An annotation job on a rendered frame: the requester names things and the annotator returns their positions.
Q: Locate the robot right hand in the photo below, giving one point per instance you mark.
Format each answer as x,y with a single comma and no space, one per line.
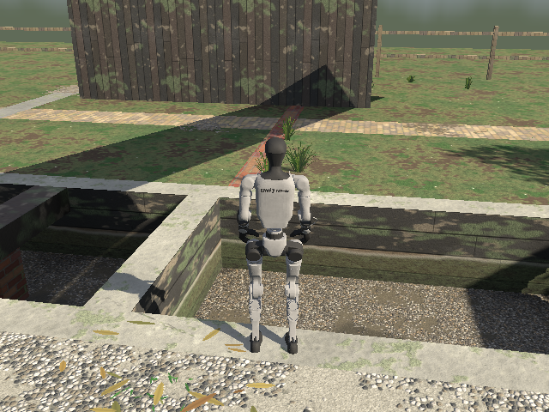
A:
298,232

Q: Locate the robot right upper arm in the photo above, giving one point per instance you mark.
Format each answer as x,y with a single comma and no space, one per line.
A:
304,194

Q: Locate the robot left forearm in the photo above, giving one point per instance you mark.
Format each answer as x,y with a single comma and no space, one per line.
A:
242,225

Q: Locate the robot left upper arm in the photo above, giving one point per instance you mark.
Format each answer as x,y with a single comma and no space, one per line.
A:
248,182

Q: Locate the robot right forearm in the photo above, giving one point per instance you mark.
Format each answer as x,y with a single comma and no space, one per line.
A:
306,225

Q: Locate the robot left hand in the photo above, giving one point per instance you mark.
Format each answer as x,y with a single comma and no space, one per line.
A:
250,232

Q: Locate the robot right thigh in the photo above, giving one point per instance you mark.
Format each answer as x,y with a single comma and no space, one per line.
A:
294,254

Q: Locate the left robot foot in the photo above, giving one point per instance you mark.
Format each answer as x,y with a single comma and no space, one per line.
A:
255,346

